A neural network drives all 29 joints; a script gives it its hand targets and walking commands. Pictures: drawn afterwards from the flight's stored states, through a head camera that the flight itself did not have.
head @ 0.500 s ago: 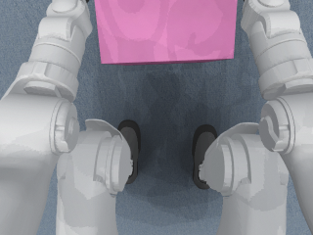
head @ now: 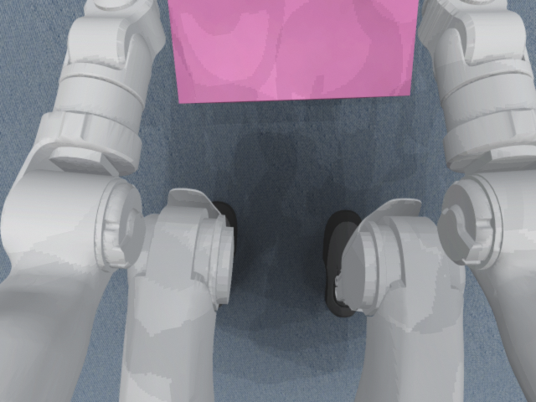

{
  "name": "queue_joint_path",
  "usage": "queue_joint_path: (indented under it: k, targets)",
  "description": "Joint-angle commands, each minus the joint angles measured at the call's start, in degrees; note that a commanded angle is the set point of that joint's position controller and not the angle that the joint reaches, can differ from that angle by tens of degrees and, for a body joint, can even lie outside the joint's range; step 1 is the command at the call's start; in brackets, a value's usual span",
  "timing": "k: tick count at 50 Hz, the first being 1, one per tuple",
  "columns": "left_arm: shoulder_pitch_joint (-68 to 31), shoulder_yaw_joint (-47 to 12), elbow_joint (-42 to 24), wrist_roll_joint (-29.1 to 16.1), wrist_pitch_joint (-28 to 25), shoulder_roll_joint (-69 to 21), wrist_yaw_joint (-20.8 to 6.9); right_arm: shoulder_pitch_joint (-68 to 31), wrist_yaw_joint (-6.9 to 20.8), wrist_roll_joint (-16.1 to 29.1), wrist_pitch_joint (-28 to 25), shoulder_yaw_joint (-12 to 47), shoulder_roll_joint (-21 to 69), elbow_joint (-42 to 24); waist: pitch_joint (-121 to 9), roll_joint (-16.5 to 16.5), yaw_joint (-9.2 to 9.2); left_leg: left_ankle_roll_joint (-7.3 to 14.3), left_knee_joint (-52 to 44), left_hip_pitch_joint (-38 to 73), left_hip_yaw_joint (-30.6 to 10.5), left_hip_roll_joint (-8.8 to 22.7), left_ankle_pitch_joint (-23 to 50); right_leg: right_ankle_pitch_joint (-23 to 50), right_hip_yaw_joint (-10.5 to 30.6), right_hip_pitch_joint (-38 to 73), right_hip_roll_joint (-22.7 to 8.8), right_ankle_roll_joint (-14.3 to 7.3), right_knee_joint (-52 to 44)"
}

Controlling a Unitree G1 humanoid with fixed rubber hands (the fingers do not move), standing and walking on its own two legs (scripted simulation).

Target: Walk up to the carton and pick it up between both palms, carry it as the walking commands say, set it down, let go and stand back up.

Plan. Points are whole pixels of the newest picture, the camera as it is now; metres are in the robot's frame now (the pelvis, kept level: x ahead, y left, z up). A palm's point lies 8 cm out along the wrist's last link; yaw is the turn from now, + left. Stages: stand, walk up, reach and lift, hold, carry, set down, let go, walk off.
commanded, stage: reach and lift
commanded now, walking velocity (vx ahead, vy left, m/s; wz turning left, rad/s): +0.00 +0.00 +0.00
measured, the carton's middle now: out of the picture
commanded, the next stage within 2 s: none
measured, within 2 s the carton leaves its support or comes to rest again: neither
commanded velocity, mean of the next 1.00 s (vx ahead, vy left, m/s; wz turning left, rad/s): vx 0.00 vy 0.00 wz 0.00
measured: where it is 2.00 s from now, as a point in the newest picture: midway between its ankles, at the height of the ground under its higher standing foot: (278, 276)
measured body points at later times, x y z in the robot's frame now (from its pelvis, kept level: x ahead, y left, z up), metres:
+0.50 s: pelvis +0.00 +0.00 +0.04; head +0.37 +0.01 +0.28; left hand +0.57 +0.17 -0.11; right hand +0.59 -0.14 -0.11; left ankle +0.13 +0.12 -0.33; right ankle +0.12 -0.12 -0.33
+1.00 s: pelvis -0.02 +0.00 +0.08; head +0.33 +0.01 +0.34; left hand +0.54 +0.16 -0.04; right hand +0.56 -0.15 -0.03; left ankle +0.13 +0.12 -0.33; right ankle +0.12 -0.12 -0.33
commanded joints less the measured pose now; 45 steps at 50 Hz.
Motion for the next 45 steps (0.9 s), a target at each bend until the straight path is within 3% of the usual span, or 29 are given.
queue_joint_path:
  k: [1, 2, 4, 5, 6, 7, 8, 9, 13, 14, 16, 18, 21, 23, 24, 25, 27, 28, 29, 31, 34, 35, 36, 38, 39, 41, 43, 44, 45]
  targets:
    - [-44.1, -15.0, -22.0, -3.5, -1.7, -59.1, -18.7, -40.2, 17.1, 3.4, -0.4, 16.0, 62.6, -16.5, -105.8, -2.3, 0.26, 1.6, -11.8, 38.7, 6.7, -4.3, 17.4, 16.6, -8.1, 37.9, 4.5, -0.9, -11.9]
    - [-43.5, -15.1, -22.1, -3.5, -1.1, -59.6, -18.8, -40.7, 17.3, 4.1, -0.2, 16.4, 64.0, -16.7, -107.4, -2.4, 1.56, 1.5, -11.7, 39.8, 7.1, -4.5, 18.0, 16.0, -7.7, 39.2, 4.3, -0.9, -12.5]
    - [-48.7, -17.9, -27.5, -4.6, -0.6, -59.7, -18.7, -39.5, 17.4, 3.5, 1.0, 15.7, 64.3, -17.3, -112.7, -1.8, -0.46, 1.3, -12.3, 42.0, 6.3, -4.2, 19.4, 19.0, -7.7, 39.9, 4.8, -1.7, -13.0]
    - [-46.8, -17.1, -21.9, -4.4, 0.3, -60.7, -19.1, -40.1, 17.5, 2.7, 1.0, 14.6, 61.5, -16.8, -110.3, -1.1, -1.81, 0.9, -12.5, 41.7, 6.1, -4.0, 17.3, 15.8, -8.2, 38.3, 4.3, -1.7, -13.1]
    - [-44.5, -14.8, -18.8, -2.0, 1.1, -60.4, -19.5, -39.0, 17.8, 1.8, 1.5, 12.8, 62.9, -13.5, -106.1, 0.4, -0.56, 0.9, -13.2, 40.5, 7.6, -4.1, 15.2, 13.4, -8.6, 36.8, 4.2, -1.6, -14.7]
    - [-47.1, -15.8, -23.3, -2.5, 1.0, -60.2, -19.5, -37.9, 18.3, 1.7, 2.4, 14.1, 65.0, -13.7, -107.7, -0.7, -0.42, 1.1, -13.5, 41.7, 6.7, -4.0, 16.1, 14.2, -7.7, 37.5, 4.2, -1.6, -15.2]
    - [-47.3, -17.1, -23.4, -2.2, 1.5, -60.4, -19.7, -38.4, 18.6, 1.4, 2.4, 13.2, 64.7, -14.9, -110.3, -0.7, -0.80, 1.1, -14.4, 42.0, 6.4, -4.1, 15.3, 14.8, -8.5, 37.8, 4.7, -1.9, -14.5]
    - [-47.1, -17.1, -26.2, -2.0, 1.9, -61.4, -19.4, -41.7, 18.8, 2.6, 2.3, 15.3, 64.9, -19.5, -116.1, 0.0, 0.98, 1.1, -13.8, 46.5, 6.6, -4.4, 19.4, 17.4, -8.5, 40.4, 4.5, -1.9, -14.2]
    - [-46.5, -15.4, -23.5, -2.0, 3.2, -61.2, -19.4, -39.6, 18.9, 1.4, 4.0, 13.3, 65.1, -15.6, -113.6, -0.6, -0.60, 1.1, -14.0, 43.7, 6.9, -3.9, 16.7, 14.7, -8.5, 38.0, 4.8, -1.8, -15.6]
    - [-47.1, -17.8, -26.1, -1.7, 3.3, -61.1, -19.2, -41.3, 19.1, 2.9, 4.0, 15.0, 65.6, -19.1, -119.1, 0.8, 2.67, 0.8, -14.6, 47.7, 7.1, -4.3, 19.4, 17.4, -8.1, 40.0, 4.8, -2.0, -14.9]
    - [-44.7, -18.2, -27.9, -1.7, 3.7, -63.7, -19.0, -43.1, 19.3, 2.8, 3.6, 16.6, 63.2, -23.4, -123.0, 0.8, -0.10, 0.8, -14.0, 50.9, 6.1, -4.5, 23.3, 20.2, -9.0, 42.0, 5.0, -1.6, -14.5]
    - [-40.9, -16.7, -25.5, -0.7, 3.9, -63.0, -19.7, -35.5, 19.6, 1.3, 5.2, 15.8, 67.0, -17.9, -118.6, -1.7, 1.32, 1.1, -14.7, 47.1, 6.9, -4.7, 20.3, 17.6, -8.3, 39.7, 5.1, -1.7, -16.1]
    - [-44.7, -20.1, -32.8, -2.9, 4.3, -63.9, -19.3, -39.2, 18.9, 2.9, 5.0, 18.5, 67.7, -25.9, -131.1, -1.9, 0.28, 0.9, -14.5, 53.7, 6.7, -5.3, 27.5, 24.6, -8.7, 47.0, 5.7, -1.3, -15.9]
    - [-41.5, -19.1, -31.1, -1.2, 4.3, -63.7, -19.3, -33.8, 18.7, 1.8, 5.7, 17.5, 68.8, -20.9, -124.5, -1.5, 1.29, 0.6, -14.8, 48.4, 7.1, -4.8, 26.6, 24.7, -7.4, 44.8, 5.8, -1.4, -16.8]
    - [-39.5, -20.1, -31.8, -1.5, 4.6, -63.2, -19.4, -34.7, 18.9, 2.4, 5.4, 18.8, 67.8, -24.2, -126.8, -1.5, 2.76, 0.8, -15.1, 51.1, 6.8, -5.1, 28.0, 25.6, -7.6, 45.9, 6.0, -1.5, -16.3]
    - [-41.0, -21.3, -33.6, -2.9, 4.7, -64.1, -19.2, -35.9, 18.5, 2.3, 5.7, 20.6, 67.8, -26.5, -132.0, -3.0, 1.08, 0.8, -14.8, 52.3, 6.7, -5.3, 29.7, 27.3, -6.9, 50.6, 5.7, -1.2, -17.0]
    - [-38.3, -21.5, -32.8, -2.0, 5.1, -64.0, -19.6, -35.4, 17.7, 2.2, 5.4, 20.8, 67.7, -27.2, -130.0, -2.4, 1.65, 0.6, -15.4, 50.5, 7.2, -5.3, 29.3, 28.5, -6.9, 50.3, 6.2, -1.6, -17.6]
    - [-39.2, -22.6, -33.9, -2.9, 5.3, -64.0, -19.1, -35.7, 17.5, 2.0, 6.0, 21.3, 67.1, -29.4, -135.1, -3.8, 0.36, 0.9, -15.4, 53.4, 6.3, -5.4, 28.7, 27.9, -7.0, 53.3, 6.0, -1.2, -17.3]
    - [-41.5, -23.0, -34.6, -1.8, 5.5, -63.4, -19.3, -32.0, 17.2, 1.1, 6.5, 19.7, 69.4, -24.2, -132.1, -1.9, 0.72, 0.2, -16.1, 50.7, 7.2, -5.2, 28.4, 29.2, -6.6, 52.2, 6.2, -1.7, -18.0]
    - [-43.0, -23.9, -38.9, -3.1, 5.5, -63.5, -18.5, -36.1, 17.0, 3.4, 6.7, 22.5, 69.0, -29.0, -137.5, -1.0, 1.87, 0.5, -16.4, 56.4, 7.1, -5.4, 30.4, 28.2, -6.4, 52.9, 6.3, -1.2, -18.7]
    - [-38.3, -22.0, -34.8, -0.7, 6.9, -63.7, -18.6, -35.9, 16.5, 2.6, 7.1, 21.2, 68.4, -29.7, -134.8, -0.8, 1.56, 0.8, -19.6, 54.1, 7.0, -5.6, 25.0, 24.7, -7.1, 54.1, 6.9, -1.0, -20.7]
    - [-41.7, -23.0, -35.2, -1.8, 6.7, -64.1, -18.7, -34.1, 16.6, 1.5, 7.3, 19.7, 67.5, -26.3, -131.7, 0.4, 0.10, 0.5, -19.3, 52.0, 6.7, -5.5, 24.9, 24.3, -6.5, 51.7, 6.4, -1.7, -20.2]
    - [-38.3, -22.8, -37.6, -1.1, 6.9, -64.7, -18.6, -36.1, 16.6, 2.7, 7.5, 23.4, 69.5, -31.4, -138.4, -2.0, 2.65, 1.0, -19.7, 55.6, 6.7, -5.9, 28.6, 27.3, -6.4, 56.2, 6.6, -1.0, -20.8]
    - [-40.5, -20.6, -32.3, 0.0, 7.4, -62.7, -18.7, -32.5, 17.4, 0.3, 8.6, 18.8, 68.8, -22.9, -126.9, -2.8, 1.02, 1.2, -20.9, 51.2, 6.7, -5.3, 20.2, 18.0, -6.5, 47.4, 6.3, -1.1, -23.1]
    - [-40.5, -18.8, -30.1, 1.8, 7.4, -63.3, -19.1, -33.0, 17.8, -0.5, 8.7, 17.9, 69.2, -20.5, -120.2, -2.7, 2.47, 1.5, -22.6, 46.2, 6.6, -5.1, 16.6, 15.8, -6.2, 45.6, 6.2, -1.3, -23.6]
    - [-41.4, -21.9, -36.3, 0.1, 7.4, -65.0, -18.9, -34.6, 18.0, 1.6, 8.0, 20.5, 69.2, -27.8, -135.0, -0.5, 2.26, 0.9, -21.4, 56.1, 7.2, -5.6, 21.5, 20.4, -6.8, 51.0, 6.3, -1.5, -23.4]
    - [-40.8, -19.5, -31.7, 0.8, 8.9, -65.3, -19.3, -37.3, 18.0, 1.1, 8.6, 19.0, 68.2, -27.9, -133.1, -1.9, 1.33, 1.3, -23.9, 54.9, 6.0, -5.8, 20.9, 19.3, -8.2, 49.9, 6.8, -1.4, -24.4]
    - [-42.1, -18.1, -31.3, 1.6, 8.7, -65.1, -19.4, -35.5, 18.4, -0.4, 9.4, 17.4, 69.2, -22.5, -129.4, -2.0, 0.84, 1.4, -24.3, 52.9, 5.9, -5.5, 17.4, 15.6, -7.9, 47.9, 6.3, -1.2, -25.0]
    - [-42.2, -20.7, -33.6, 1.7, 8.8, -65.8, -19.3, -35.3, 18.3, 0.9, 9.2, 18.2, 71.4, -26.9, -133.9, 0.4, 2.41, 1.3, -24.8, 55.9, 6.6, -5.7, 19.4, 18.4, -7.0, 50.4, 6.7, -1.7, -25.9]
